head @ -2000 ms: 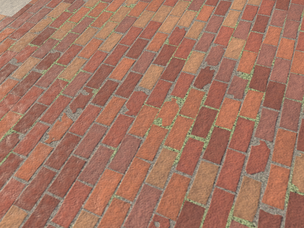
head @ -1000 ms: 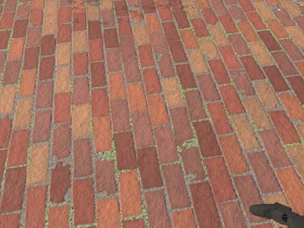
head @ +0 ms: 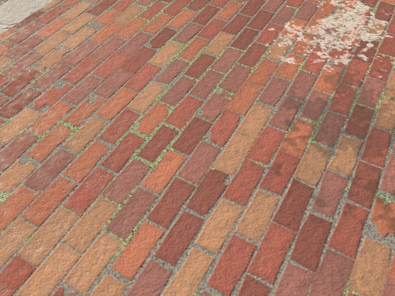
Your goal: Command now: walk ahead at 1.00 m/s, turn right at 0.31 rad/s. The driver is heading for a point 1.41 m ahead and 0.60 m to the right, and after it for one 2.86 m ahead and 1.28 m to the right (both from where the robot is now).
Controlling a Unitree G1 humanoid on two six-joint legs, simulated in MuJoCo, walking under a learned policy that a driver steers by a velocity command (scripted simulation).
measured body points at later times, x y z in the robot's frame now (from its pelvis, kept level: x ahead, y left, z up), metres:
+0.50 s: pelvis +0.46 -0.11 +0.00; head +0.47 -0.10 +0.45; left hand +0.58 +0.16 -0.13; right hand +0.54 -0.39 -0.08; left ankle +0.44 +0.08 -0.59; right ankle +0.48 -0.12 -0.71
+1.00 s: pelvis +0.88 -0.27 +0.02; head +0.89 -0.29 +0.47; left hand +1.22 -0.23 -0.06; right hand +0.67 -0.49 -0.09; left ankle +0.95 -0.16 -0.71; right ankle +0.80 -0.34 -0.62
